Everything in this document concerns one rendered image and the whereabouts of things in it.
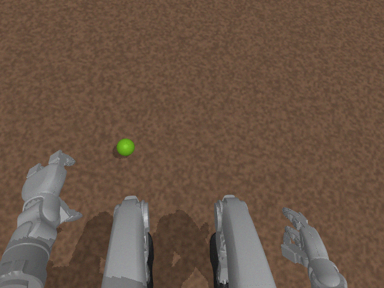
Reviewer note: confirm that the left robot hand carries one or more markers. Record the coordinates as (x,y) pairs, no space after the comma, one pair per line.
(50,179)

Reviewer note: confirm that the ball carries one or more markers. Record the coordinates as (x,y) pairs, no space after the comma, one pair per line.
(125,147)

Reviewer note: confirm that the right robot arm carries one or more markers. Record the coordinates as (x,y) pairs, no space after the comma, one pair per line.
(323,273)

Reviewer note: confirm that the right robot hand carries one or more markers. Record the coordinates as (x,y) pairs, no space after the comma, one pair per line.
(308,243)

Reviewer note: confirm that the right robot foot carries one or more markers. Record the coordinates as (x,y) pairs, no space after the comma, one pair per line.
(214,261)

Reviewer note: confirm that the left robot arm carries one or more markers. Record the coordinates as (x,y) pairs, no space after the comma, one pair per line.
(24,261)

